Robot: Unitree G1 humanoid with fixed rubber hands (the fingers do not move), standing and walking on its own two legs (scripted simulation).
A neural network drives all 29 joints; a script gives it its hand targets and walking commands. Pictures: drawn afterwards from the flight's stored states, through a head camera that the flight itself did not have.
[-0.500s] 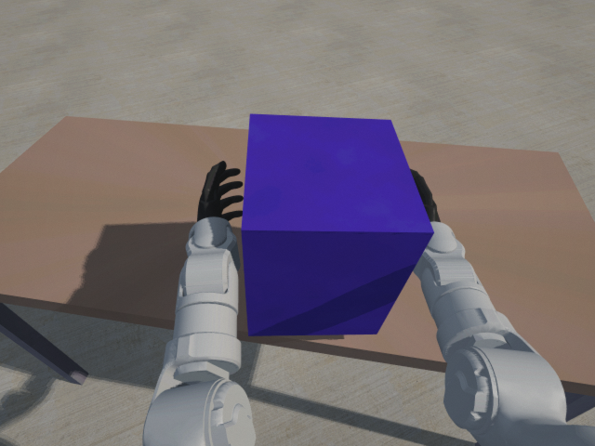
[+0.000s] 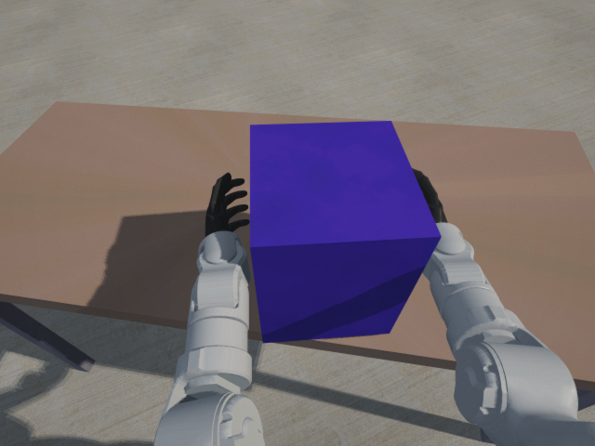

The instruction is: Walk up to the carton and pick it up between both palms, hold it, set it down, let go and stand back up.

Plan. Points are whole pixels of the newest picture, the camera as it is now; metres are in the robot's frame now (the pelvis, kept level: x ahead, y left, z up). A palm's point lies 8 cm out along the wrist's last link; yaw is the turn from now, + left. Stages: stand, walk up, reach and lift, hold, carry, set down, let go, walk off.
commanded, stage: set down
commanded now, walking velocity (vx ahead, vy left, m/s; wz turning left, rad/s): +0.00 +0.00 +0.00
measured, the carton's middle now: (324, 236) +0.41 +0.02 +0.04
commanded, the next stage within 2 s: none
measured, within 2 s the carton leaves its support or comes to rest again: rests again in 0.98 s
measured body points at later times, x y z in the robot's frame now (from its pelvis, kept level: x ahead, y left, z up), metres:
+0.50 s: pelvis +0.00 +0.00 +0.00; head +0.04 +0.00 +0.45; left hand +0.39 +0.17 +0.07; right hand +0.43 -0.12 +0.05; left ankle -0.01 +0.15 -0.75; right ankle +0.00 -0.06 -0.75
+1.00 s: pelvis -0.01 +0.01 +0.00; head +0.05 +0.01 +0.44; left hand +0.39 +0.18 +0.07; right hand +0.44 -0.12 +0.05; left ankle -0.01 +0.15 -0.75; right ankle +0.00 -0.06 -0.75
